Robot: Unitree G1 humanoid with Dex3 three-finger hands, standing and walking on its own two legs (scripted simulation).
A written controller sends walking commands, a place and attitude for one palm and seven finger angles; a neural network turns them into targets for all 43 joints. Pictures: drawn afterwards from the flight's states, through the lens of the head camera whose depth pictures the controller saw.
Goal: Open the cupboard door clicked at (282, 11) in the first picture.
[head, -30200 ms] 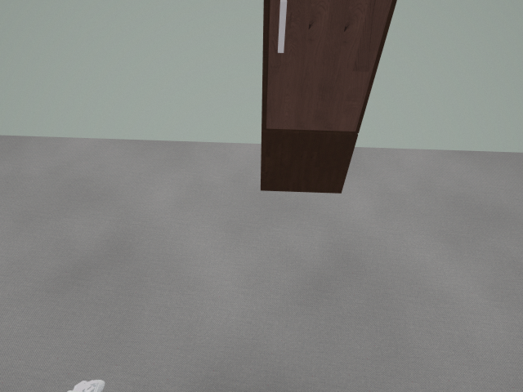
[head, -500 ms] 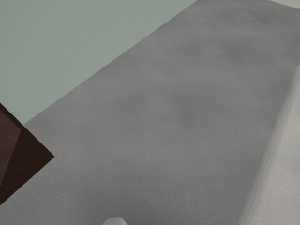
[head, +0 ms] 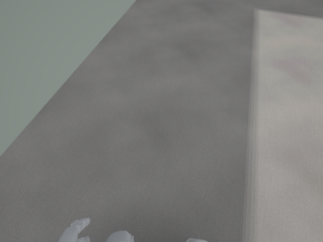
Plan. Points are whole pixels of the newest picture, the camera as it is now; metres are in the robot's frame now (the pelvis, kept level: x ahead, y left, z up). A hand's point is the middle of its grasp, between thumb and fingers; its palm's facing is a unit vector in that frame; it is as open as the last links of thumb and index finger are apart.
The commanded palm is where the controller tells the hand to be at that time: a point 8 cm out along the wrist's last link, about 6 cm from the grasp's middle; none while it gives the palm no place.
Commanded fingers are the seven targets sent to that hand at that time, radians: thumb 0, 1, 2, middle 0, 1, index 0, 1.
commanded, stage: walk to a spot facing it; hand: left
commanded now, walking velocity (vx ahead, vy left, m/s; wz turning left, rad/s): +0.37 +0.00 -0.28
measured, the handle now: out of the picture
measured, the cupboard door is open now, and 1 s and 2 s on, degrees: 42 42 42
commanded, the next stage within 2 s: turn to face it in 0.60 s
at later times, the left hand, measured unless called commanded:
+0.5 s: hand (119, 162) +0.38 +0.15 -0.16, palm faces -0.18 -0.96 -0.20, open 7.4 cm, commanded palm none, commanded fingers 0.00 0.90 0.90 -0.20 -0.30 -0.20 -0.30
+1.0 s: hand (137, 120) +0.56 +0.10 -0.16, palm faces -0.07 -0.98 -0.20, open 7.3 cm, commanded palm none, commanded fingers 0.00 0.90 0.90 -0.20 -0.30 -0.20 -0.30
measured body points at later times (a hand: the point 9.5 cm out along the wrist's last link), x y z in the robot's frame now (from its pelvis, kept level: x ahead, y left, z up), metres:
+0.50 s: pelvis +0.24 -0.02 -0.01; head +0.27 -0.04 +0.44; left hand +0.38 +0.20 -0.14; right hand +0.15 -0.25 -0.16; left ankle +0.17 +0.14 -0.72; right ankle +0.29 -0.14 -0.73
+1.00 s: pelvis +0.45 -0.08 +0.00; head +0.47 -0.08 +0.45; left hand +0.56 +0.15 -0.14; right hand +0.42 -0.31 -0.16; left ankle +0.44 +0.07 -0.72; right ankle +0.41 -0.17 -0.73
